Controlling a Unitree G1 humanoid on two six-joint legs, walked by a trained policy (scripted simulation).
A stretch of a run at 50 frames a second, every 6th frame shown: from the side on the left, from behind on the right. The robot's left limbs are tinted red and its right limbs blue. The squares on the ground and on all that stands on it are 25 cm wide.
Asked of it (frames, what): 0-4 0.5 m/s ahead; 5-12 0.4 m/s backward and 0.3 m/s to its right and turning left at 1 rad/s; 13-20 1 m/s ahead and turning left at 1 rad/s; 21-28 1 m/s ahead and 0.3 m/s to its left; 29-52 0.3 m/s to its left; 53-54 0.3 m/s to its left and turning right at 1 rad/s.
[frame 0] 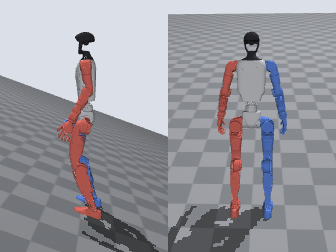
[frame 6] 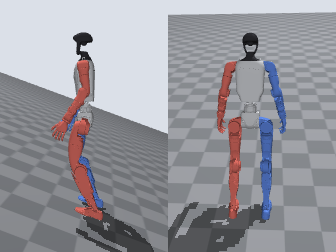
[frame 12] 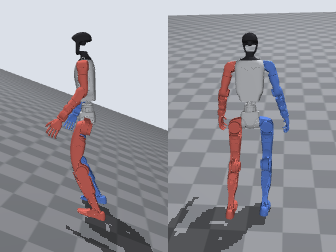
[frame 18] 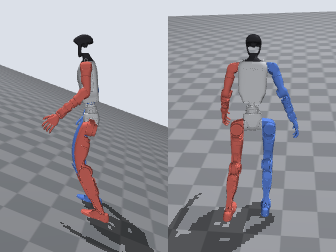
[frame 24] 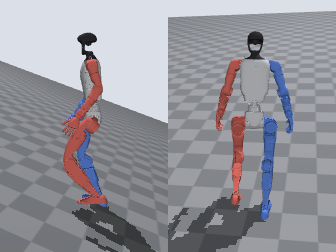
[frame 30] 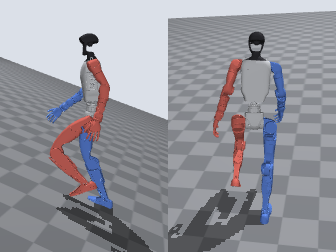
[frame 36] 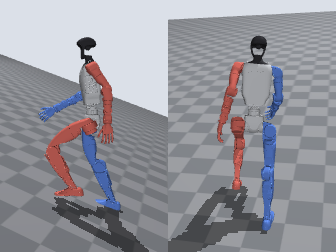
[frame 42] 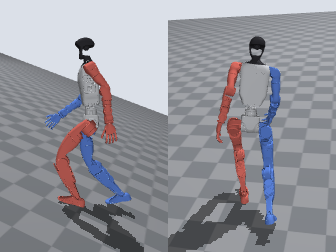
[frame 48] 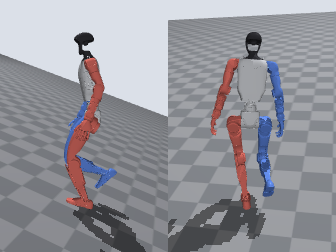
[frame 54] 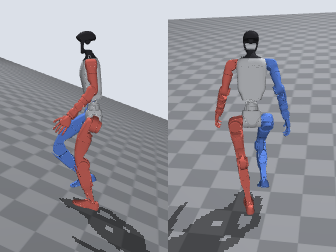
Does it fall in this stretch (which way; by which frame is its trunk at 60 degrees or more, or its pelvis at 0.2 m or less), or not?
no
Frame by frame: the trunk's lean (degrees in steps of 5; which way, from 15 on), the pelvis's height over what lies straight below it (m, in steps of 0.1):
0: 0, 0.8
6: 0, 0.7
12: 5, 0.7
18: 5, 0.7
24: 5, 0.7
30: 5, 0.7
36: 5, 0.7
42: 10, 0.7
48: 10, 0.8
54: 5, 0.8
